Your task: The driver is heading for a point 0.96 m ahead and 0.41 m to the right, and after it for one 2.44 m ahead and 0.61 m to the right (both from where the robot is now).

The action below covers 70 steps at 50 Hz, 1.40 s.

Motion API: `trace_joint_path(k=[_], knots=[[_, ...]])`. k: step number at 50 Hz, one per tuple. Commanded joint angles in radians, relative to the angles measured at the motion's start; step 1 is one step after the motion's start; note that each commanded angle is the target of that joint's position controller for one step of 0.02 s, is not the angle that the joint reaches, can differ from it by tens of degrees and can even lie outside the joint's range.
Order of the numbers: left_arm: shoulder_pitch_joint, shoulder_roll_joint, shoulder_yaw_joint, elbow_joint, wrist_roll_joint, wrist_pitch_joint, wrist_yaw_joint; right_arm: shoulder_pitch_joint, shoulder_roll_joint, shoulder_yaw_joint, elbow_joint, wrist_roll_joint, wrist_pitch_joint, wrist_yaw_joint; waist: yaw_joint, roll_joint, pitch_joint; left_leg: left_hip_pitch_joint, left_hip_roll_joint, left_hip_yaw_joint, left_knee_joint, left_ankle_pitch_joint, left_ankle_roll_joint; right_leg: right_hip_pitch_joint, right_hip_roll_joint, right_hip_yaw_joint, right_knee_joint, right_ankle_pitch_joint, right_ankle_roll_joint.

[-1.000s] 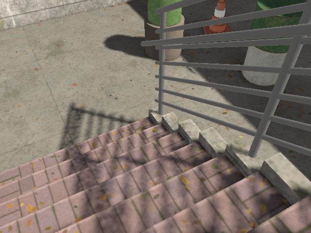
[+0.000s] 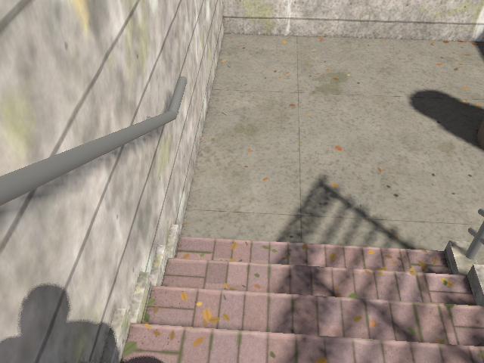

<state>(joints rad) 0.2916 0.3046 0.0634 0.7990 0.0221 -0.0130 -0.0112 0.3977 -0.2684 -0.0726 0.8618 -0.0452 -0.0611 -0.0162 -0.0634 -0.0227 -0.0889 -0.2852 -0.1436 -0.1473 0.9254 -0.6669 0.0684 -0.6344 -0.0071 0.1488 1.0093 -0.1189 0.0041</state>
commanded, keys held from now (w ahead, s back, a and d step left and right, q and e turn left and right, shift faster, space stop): w+e+shift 0.74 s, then w+q+shift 0.26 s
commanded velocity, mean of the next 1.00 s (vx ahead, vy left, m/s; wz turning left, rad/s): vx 0.95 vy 0.00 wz -0.64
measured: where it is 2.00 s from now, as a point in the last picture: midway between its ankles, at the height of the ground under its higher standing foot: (403, 265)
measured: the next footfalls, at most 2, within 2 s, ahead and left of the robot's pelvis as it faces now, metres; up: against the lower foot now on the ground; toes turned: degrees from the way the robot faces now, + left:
right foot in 0.18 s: +0.20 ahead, -0.19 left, -0.17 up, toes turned -8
left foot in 0.60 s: +0.50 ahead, -0.17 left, -0.34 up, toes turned -33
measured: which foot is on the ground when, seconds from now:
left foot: down 0.00-0.14, up 0.16-0.58, down 0.60-0.96, up 0.98-1.00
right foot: up 0.00-0.16, down 0.18-0.58, up 0.60-0.94, down 0.96-1.00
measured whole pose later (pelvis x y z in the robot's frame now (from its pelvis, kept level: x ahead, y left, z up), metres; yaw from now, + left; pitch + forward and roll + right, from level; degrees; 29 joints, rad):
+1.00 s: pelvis +0.68 -0.49 -0.47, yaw -40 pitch +0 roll +3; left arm 0.03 0.23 0.03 0.85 0.04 -0.06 -0.03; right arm 0.68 -0.19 -0.01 1.12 -0.01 -0.06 -0.03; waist -0.13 -0.04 0.03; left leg -0.06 0.00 -0.02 1.59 -0.73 0.10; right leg -0.39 -0.01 -0.05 0.57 -0.19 -0.07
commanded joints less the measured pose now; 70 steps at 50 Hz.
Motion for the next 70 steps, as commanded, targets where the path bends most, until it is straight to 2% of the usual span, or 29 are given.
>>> trace_joint_path(k=[1,7,8,9,11,13,16,21,26,29,30,32,34,35,37,39,41,45,47,48,50,51,52,59,63,66,67,68,70], knots=[[-0.313,0.001,0.005,-0.154,-0.016,-0.044,-0.019,0.097,-0.07,-0.026,0.018,0.025,-0.026,-0.018,-0.085,0.061,0.167,0.154,0.248,-0.241,-0.106,0.139,0.166,-0.284,-0.009,0.124,-0.32,0.423,-0.024],[0.104,0.069,0.036,-0.015,-0.032,0.028,-0.014,-0.035,-0.147,-0.012,0.008,-0.028,0.001,-0.018,0.143,0.184,0.217,-0.232,0.299,0.038,0.126,0.42,0.088,0.533,-0.014,-0.187,-0.444,0.149,-0.095],[0.406,0.113,0.065,0.088,-0.022,0.033,-0.003,-0.101,-0.168,-0.019,0.023,-0.034,-0.004,-0.02,0.298,0.112,0.047,-0.243,0.274,0.137,0.493,0.763,0.054,0.819,0.055,-0.299,-0.344,0.228,-0.133],[0.484,0.133,0.072,0.124,-0.008,0.028,0.0,-0.125,-0.127,-0.02,0.023,-0.026,0.007,-0.022,0.373,-0.128,0.102,-0.371,0.115,0.21,1.109,0.29,0.024,0.815,-0.021,-0.092,-0.581,0.063,-0.237],[0.328,0.104,0.005,0.098,-0.059,0.019,-0.028,-0.067,0.013,0.038,-0.105,-0.042,0.005,-0.013,0.117,-0.244,0.079,-0.817,0.146,0.143,1.279,-0.039,0.036,0.869,-0.081,0.072,-0.143,0.72,-0.154],[0.279,0.202,0.055,0.085,-0.046,0.012,0.002,-0.12,-0.08,0.025,-0.115,-0.035,0.0,-0.013,0.114,-0.137,-0.006,-0.825,0.218,0.045,0.856,0.069,-0.026,0.726,-0.268,0.622,-0.56,-0.263,-0.381],[0.185,0.079,0.009,0.067,-0.013,-0.041,0.023,-0.249,-0.092,0.014,-0.075,-0.031,0.033,-0.002,0.052,-0.014,0.213,-0.678,0.226,0.003,0.368,0.341,-0.092,0.306,-0.139,0.544,-0.502,-0.211,-0.337],[0.149,0.007,-0.004,0.091,-0.044,-0.06,0.047,-0.331,-0.034,0.033,-0.062,-0.007,0.002,0.025,0.055,-0.023,0.11,-0.155,0.112,0.122,-0.167,1.114,-0.075,0.088,0.113,0.298,-0.335,0.039,-0.213],[0.144,0.03,-0.003,0.095,-0.012,-0.025,0.034,-0.188,-0.008,0.043,-0.054,0.016,-0.003,0.019,0.054,-0.047,0.119,0.096,0.028,0.115,-0.123,0.957,-0.042,0.103,0.137,0.311,-0.036,0.164,-0.21],[-0.057,0.031,0.005,0.059,0.01,-0.034,0.01,0.258,-0.069,-0.003,0.04,0.038,-0.023,-0.038,-0.231,0.128,0.085,0.633,0.153,0.052,-0.559,0.986,0.001,-0.125,0.223,0.167,0.68,0.268,-0.164],[-0.123,-0.038,-0.004,0.028,0.007,-0.032,0.019,0.284,-0.073,-0.004,0.059,0.051,-0.015,-0.039,-0.229,0.132,0.146,0.667,0.335,-0.036,-0.615,1.096,0.065,-0.293,0.289,0.051,1.033,-0.491,-0.166],[0.083,-0.09,-0.037,-0.045,-0.036,-0.037,0.052,0.218,-0.067,0.015,0.019,0.0,-0.021,0.012,-0.016,0.138,-0.051,0.929,0.56,-0.205,-0.195,1.517,0.075,-0.6,0.067,-0.028,0.962,-0.554,-0.207],[-0.053,-0.051,-0.01,-0.028,0.041,-0.024,0.052,0.198,0.008,0.025,0.047,0.016,-0.056,0.02,0.006,0.028,0.122,0.599,0.487,-0.159,-0.308,1.072,0.105,-0.665,0.031,0.006,0.832,-0.338,-0.205],[-0.15,-0.026,-0.008,-0.083,0.066,-0.015,0.038,0.16,-0.045,0.017,0.055,-0.001,-0.081,0.017,0.019,0.185,0.187,0.425,0.571,-0.32,-0.336,0.817,0.15,-0.69,-0.054,0.073,0.705,-0.267,-0.166],[-0.2,-0.011,-0.009,-0.088,0.025,-0.006,-0.029,-0.071,-0.014,0.043,0.03,0.028,-0.101,0.0,0.129,0.078,0.391,-0.242,0.43,-0.047,-0.508,0.742,0.061,-0.176,-0.075,0.004,0.067,0.166,-0.091],[-0.041,-0.015,0.006,0.02,0.045,0.028,-0.044,0.064,-0.117,0.027,0.085,0.03,-0.088,0.011,0.142,0.036,0.244,-0.25,0.462,-0.06,-0.443,0.901,0.081,0.057,0.007,-0.145,0.297,0.185,-0.136],[-0.227,-0.089,-0.03,-0.002,0.009,-0.041,-0.056,0.103,0.044,0.073,0.138,0.068,-0.103,-0.002,0.095,-0.033,0.3,-0.205,0.273,0.121,-0.304,0.387,0.037,0.087,0.001,-0.111,-0.185,0.752,-0.159],[-0.296,-0.014,-0.023,0.018,-0.02,-0.042,-0.033,0.206,-0.096,0.047,0.181,0.008,-0.036,-0.015,0.006,0.041,0.274,0.004,0.292,0.054,-0.202,0.728,0.097,0.39,-0.015,-0.235,-0.497,0.51,-0.097],[0.042,0.064,0.004,0.106,0.018,-0.041,-0.004,0.274,-0.123,0.037,0.224,0.005,0.0,-0.025,0.148,0.114,0.155,0.003,0.288,0.062,0.373,1.033,0.101,0.716,-0.011,-0.176,-0.596,0.321,-0.124],[0.225,0.163,0.045,0.158,0.02,-0.027,0.001,0.17,-0.137,0.015,0.221,0.004,0.0,-0.02,0.272,0.053,0.057,-0.191,0.15,0.071,0.806,0.485,0.075,0.973,-0.126,-0.077,-0.543,0.386,-0.182],[0.27,0.137,0.027,0.132,0.007,-0.048,-0.016,0.282,-0.065,0.029,0.144,0.067,-0.017,-0.033,0.167,-0.009,-0.214,-0.57,0.166,-0.011,0.943,0.039,0.076,1.285,-0.434,0.167,-0.226,0.825,-0.211],[0.236,0.175,0.06,0.144,0.008,-0.053,-0.01,0.233,-0.026,0.039,0.129,0.064,-0.006,-0.03,0.176,-0.116,-0.181,-0.652,0.21,0.038,0.856,0.135,0.057,1.153,-0.511,0.318,-0.419,0.248,-0.296],[0.155,0.071,0.038,0.114,0.006,-0.059,0.001,0.128,-0.078,0.025,0.125,0.029,0.005,-0.016,0.158,0.062,-0.05,-0.531,0.262,0.042,0.655,0.269,0.059,0.841,-0.406,0.226,-0.568,-0.099,-0.251],[-0.045,-0.094,-0.018,0.196,-0.023,-0.143,0.043,-0.064,0.078,0.023,0.034,0.017,0.067,0.048,-0.033,-0.064,0.219,-0.123,0.249,0.118,-0.176,1.128,0.013,0.042,-0.155,-0.287,-0.436,-0.242,-0.057],[-0.115,0.002,-0.006,0.177,-0.057,-0.155,0.07,0.128,0.067,0.024,0.135,0.034,0.051,0.048,-0.125,-0.031,0.086,0.382,0.098,0.346,-0.022,1.39,0.047,-0.067,-0.138,-0.419,-0.112,-0.037,-0.018],[-0.155,0.096,0.025,0.168,-0.029,-0.1,0.056,0.434,-0.106,-0.032,0.183,-0.004,0.098,0.004,-0.314,0.056,0.123,0.491,0.102,0.337,-0.291,0.894,0.218,0.069,-0.14,-0.41,0.759,0.496,-0.045],[-0.228,-0.013,0.017,0.157,-0.023,-0.055,0.082,0.434,-0.102,-0.032,0.187,0.013,0.099,0.023,-0.353,0.167,0.282,0.4,0.203,0.118,-0.622,0.837,0.325,-0.068,-0.009,-0.387,1.261,-0.196,-0.053],[-0.206,-0.088,-0.012,0.03,-0.016,-0.049,0.099,0.339,-0.137,-0.004,0.186,0.04,0.084,0.02,-0.132,0.363,0.383,0.404,0.221,0.045,-0.265,1.701,0.199,-0.397,0.031,-0.317,1.228,-0.581,-0.061],[-0.143,-0.04,-0.027,-0.006,0.055,-0.065,0.07,0.343,-0.135,-0.002,0.158,0.03,0.042,0.019,-0.024,-0.102,0.178,0.579,0.349,-0.367,-0.284,1.217,0.295,-0.563,-0.068,-0.081,0.752,-0.521,-0.07]])
Keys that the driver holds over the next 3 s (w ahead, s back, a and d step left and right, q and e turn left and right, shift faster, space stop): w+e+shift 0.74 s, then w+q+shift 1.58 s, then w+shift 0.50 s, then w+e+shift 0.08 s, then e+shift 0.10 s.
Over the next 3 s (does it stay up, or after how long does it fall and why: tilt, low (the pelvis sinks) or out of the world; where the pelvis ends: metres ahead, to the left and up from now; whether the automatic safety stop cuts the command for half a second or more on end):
stays up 2.26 -0.60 -1.14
